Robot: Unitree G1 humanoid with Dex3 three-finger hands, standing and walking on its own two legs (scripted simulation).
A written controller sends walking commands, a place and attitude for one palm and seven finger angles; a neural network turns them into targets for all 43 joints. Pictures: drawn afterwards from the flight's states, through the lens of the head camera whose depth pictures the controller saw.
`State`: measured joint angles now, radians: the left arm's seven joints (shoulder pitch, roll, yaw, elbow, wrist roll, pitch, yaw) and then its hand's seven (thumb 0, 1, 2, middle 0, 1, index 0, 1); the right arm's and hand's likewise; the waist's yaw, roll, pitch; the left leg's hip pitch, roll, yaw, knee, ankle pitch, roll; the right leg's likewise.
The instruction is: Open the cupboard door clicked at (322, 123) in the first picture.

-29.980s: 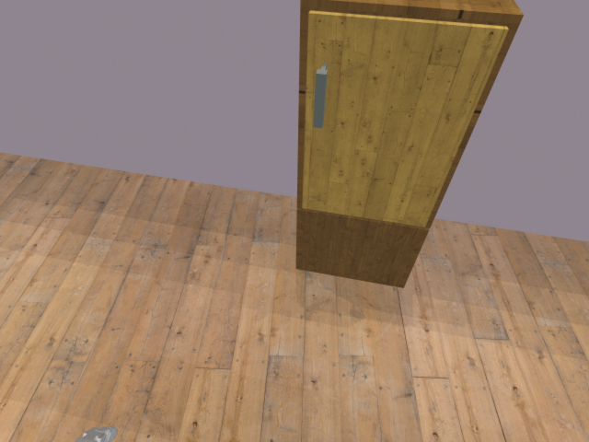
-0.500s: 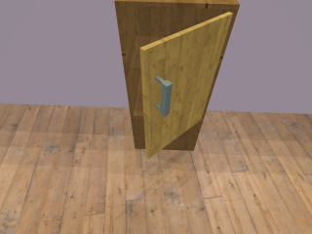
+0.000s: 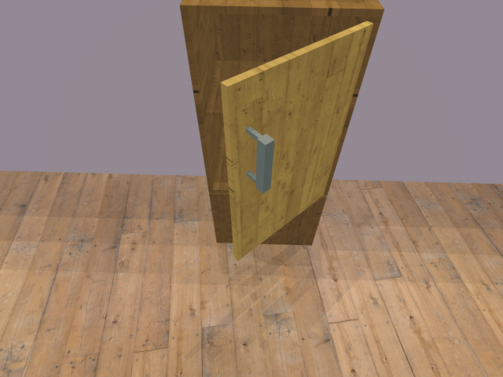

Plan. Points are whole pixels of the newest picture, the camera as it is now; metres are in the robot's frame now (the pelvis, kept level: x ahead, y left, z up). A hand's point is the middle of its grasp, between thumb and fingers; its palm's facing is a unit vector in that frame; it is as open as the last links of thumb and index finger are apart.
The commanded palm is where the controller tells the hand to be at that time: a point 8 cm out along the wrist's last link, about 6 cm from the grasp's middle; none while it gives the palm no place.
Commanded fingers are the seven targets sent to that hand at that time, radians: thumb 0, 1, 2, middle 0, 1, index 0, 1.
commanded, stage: walk to a spot facing it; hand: left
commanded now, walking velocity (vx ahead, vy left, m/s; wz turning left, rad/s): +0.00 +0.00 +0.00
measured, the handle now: (257, 160) +0.51 +0.02 +0.04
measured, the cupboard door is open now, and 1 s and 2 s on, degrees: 42 42 42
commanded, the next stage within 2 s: none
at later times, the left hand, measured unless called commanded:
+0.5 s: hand out of the picture +0.03 +0.20 -0.19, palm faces -0.08 -0.98 -0.20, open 7.4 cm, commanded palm none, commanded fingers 0.00 0.90 0.90 -0.20 -0.30 -0.20 -0.30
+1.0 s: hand out of the picture +0.14 +0.11 -0.17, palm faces -0.43 -0.86 -0.26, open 7.4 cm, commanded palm none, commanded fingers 0.00 0.90 0.90 -0.20 -0.30 -0.20 -0.30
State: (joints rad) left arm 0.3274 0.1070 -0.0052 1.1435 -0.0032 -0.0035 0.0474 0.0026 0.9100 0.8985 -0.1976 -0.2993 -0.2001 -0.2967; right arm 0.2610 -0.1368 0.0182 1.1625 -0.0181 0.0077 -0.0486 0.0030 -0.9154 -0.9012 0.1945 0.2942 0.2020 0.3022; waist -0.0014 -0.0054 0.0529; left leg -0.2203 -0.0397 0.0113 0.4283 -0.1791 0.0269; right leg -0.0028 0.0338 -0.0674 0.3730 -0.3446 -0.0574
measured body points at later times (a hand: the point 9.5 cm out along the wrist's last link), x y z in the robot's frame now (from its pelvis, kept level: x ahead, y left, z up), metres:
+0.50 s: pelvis +0.00 +0.02 -0.01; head +0.03 +0.02 +0.43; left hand +0.04 +0.25 -0.18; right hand +0.00 -0.24 -0.16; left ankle +0.03 +0.10 -0.74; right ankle -0.09 -0.07 -0.73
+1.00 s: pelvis -0.02 -0.03 -0.01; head +0.02 -0.08 +0.43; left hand +0.17 +0.15 -0.15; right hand -0.08 -0.30 -0.17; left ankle +0.01 +0.11 -0.67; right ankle -0.06 -0.13 -0.74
